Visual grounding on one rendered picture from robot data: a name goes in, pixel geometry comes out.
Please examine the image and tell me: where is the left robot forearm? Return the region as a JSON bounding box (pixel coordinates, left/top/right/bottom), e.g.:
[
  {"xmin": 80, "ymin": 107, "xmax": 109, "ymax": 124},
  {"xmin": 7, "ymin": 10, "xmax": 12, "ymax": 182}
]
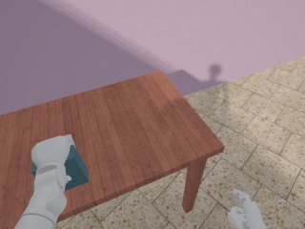
[{"xmin": 14, "ymin": 162, "xmax": 67, "ymax": 229}]

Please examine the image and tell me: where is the sponge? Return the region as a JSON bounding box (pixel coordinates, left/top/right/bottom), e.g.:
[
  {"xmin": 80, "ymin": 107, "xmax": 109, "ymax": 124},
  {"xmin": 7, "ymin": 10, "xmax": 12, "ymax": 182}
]
[{"xmin": 31, "ymin": 144, "xmax": 89, "ymax": 191}]

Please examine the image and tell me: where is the left robot hand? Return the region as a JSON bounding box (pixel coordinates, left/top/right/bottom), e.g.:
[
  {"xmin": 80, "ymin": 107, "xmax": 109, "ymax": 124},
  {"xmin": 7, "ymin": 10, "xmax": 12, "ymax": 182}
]
[{"xmin": 31, "ymin": 135, "xmax": 75, "ymax": 184}]

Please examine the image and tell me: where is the table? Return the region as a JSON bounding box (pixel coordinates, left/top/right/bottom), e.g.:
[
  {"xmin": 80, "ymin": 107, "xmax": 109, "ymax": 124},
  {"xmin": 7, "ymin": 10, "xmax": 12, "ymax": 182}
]
[{"xmin": 0, "ymin": 71, "xmax": 225, "ymax": 229}]

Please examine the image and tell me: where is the right robot hand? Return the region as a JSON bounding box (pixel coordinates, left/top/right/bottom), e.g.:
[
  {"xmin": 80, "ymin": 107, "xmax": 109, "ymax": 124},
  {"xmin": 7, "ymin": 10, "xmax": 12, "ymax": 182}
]
[{"xmin": 228, "ymin": 189, "xmax": 264, "ymax": 229}]

